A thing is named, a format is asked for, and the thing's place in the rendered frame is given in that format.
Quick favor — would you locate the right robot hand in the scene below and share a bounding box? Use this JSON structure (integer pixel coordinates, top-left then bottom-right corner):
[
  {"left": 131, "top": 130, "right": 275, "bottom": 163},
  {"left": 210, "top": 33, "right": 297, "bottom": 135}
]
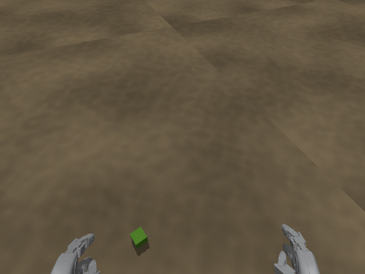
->
[{"left": 274, "top": 224, "right": 320, "bottom": 274}]

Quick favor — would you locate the left robot hand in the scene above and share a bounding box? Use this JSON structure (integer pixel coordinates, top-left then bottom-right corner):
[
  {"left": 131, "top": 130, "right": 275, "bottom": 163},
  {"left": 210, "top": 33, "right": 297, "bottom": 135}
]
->
[{"left": 50, "top": 233, "right": 100, "bottom": 274}]

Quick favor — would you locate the cube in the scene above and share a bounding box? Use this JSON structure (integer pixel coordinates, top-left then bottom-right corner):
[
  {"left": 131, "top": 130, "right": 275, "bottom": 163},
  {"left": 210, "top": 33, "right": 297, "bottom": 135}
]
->
[{"left": 130, "top": 227, "right": 148, "bottom": 249}]

